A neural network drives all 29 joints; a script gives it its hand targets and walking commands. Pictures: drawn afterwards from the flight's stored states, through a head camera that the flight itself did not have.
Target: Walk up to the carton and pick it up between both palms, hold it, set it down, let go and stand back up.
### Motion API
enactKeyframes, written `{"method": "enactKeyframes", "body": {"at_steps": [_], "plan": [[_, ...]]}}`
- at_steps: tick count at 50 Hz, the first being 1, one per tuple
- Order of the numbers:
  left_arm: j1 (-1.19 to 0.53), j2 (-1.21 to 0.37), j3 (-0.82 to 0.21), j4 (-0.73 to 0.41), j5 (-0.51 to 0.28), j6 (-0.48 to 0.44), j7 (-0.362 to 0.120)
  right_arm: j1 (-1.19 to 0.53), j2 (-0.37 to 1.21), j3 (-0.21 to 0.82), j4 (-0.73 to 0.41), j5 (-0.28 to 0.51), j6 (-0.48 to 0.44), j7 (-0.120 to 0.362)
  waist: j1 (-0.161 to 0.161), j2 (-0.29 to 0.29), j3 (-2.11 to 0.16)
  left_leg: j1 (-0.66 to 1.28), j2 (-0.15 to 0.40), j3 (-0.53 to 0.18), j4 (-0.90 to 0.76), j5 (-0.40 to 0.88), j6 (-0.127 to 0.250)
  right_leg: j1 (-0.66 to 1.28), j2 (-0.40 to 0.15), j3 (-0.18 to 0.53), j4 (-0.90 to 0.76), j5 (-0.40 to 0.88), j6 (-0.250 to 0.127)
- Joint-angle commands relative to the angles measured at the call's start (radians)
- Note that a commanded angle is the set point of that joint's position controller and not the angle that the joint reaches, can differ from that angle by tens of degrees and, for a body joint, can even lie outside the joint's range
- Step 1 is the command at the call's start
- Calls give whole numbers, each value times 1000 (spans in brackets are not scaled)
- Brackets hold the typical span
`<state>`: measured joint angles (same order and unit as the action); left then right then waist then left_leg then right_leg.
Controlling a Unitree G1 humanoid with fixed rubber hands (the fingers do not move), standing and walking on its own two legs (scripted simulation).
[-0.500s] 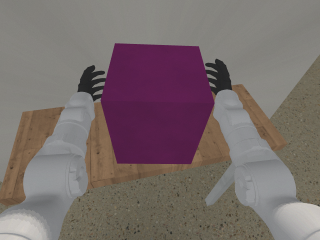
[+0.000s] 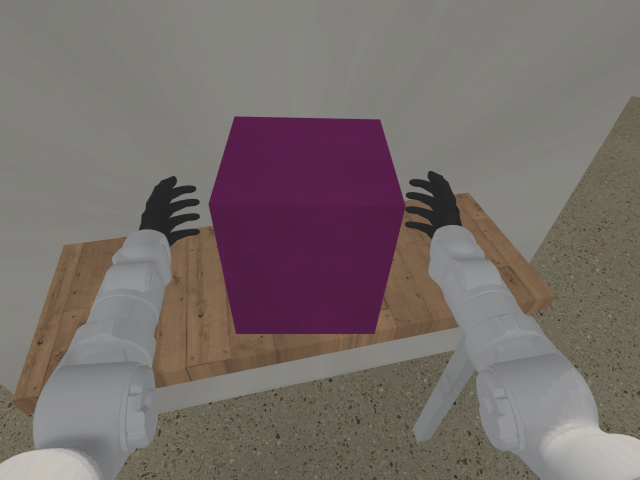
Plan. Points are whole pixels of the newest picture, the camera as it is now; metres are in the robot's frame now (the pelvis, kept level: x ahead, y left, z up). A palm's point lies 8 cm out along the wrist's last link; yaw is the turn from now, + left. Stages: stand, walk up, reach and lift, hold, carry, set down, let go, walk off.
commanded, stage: set down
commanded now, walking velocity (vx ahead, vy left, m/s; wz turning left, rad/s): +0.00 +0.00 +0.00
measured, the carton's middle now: (306, 228) +0.43 -0.01 +0.09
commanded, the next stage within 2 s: none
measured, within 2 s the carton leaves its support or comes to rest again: neither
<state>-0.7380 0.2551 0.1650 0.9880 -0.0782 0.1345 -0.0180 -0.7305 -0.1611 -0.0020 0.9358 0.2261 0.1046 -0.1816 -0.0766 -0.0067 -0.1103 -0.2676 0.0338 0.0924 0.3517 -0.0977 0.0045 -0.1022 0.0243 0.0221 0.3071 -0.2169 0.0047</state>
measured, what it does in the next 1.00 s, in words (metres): stands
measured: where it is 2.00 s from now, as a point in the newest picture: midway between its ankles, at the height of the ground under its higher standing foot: outside the picture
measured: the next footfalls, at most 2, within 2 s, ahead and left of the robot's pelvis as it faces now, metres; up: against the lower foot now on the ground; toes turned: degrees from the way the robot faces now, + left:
none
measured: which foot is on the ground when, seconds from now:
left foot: down 0.00-1.00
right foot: down 0.00-1.00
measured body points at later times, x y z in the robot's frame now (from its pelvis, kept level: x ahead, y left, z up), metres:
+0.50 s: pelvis +0.00 +0.00 +0.00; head -0.05 +0.01 +0.45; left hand +0.34 +0.21 +0.10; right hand +0.31 -0.21 +0.11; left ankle +0.06 +0.10 -0.75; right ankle -0.04 -0.12 -0.75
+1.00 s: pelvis +0.00 -0.01 +0.00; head -0.06 +0.00 +0.45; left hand +0.25 +0.23 +0.10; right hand +0.24 -0.20 +0.11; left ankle +0.06 +0.10 -0.75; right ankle -0.04 -0.12 -0.75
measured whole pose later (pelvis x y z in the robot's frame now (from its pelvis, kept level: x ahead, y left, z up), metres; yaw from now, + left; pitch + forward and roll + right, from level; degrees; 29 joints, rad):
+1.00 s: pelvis +0.00 -0.01 +0.00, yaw +0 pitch -6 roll +0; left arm 0.13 0.26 0.17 -0.23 -0.18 0.55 -0.06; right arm 0.15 -0.16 0.01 -0.25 0.24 0.42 -0.21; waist -0.02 -0.01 -0.04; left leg -0.13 0.03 0.09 0.35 -0.11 0.00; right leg 0.03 0.03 0.02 0.31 -0.24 0.00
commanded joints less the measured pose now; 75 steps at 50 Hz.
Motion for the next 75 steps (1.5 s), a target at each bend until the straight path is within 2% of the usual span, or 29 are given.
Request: {"method": "enactKeyframes", "body": {"at_steps": [1, 8, 15, 19, 29, 45, 53, 61, 75], "plan": [[-323, 178, -70, -391, -23, 2, -16, -261, -137, 12, -403, 127, -19, -8, 22, 40, -247, 513, 8, -78, 42, 205, -39, -197, 37, -83, -61, 189, 25], [-179, 175, -56, -605, -29, 71, -20, -117, -132, 4, -575, 125, 24, -8, 23, 40, -203, 503, 5, -76, 15, 164, -36, -173, 35, -75, -67, 165, 22], [29, 169, -16, -835, -22, 167, -38, 81, -123, 10, -779, 122, 71, -8, 39, 25, -152, 499, -4, -68, -1, 195, -30, -134, 34, -62, -71, 194, 24], [122, 172, -7, -947, -39, 212, -41, 171, -113, 0, -902, 112, 105, -9, 51, 13, -105, 472, -6, -61, -18, 162, -25, -133, 30, -54, -76, 160, 23], [291, 191, -5, -1145, -92, 294, -37, 369, -88, -39, -1160, 90, 195, -3, 78, 14, -21, 420, -1, -49, -55, 36, -15, -153, 10, -28, -87, 42, 10], [651, 196, 21, -1476, -124, 376, -52, 731, -54, -40, -1465, 90, 291, -28, 107, 23, 59, 437, 6, -37, -70, 71, -21, -162, -12, -2, -107, 68, 7], [797, 211, 16, -1539, -144, 361, -61, 876, -17, -34, -1580, 66, 328, -37, 119, 19, 140, 423, 12, -31, -85, -7, -15, -211, -35, 28, -138, -19, 1], [870, 219, -4, -1578, -159, 314, -58, 979, -10, -29, -1624, 53, 332, -25, 126, 32, 164, 418, 16, -41, -89, -55, -14, -236, -38, 40, -142, -58, -14], [942, 190, -25, -1498, -134, 275, -63, 1072, -35, -19, -1599, 8, 297, 10, 124, 25, 196, 439, 11, -32, -82, -31, -14, -250, -35, 36, -154, -45, -21]]}}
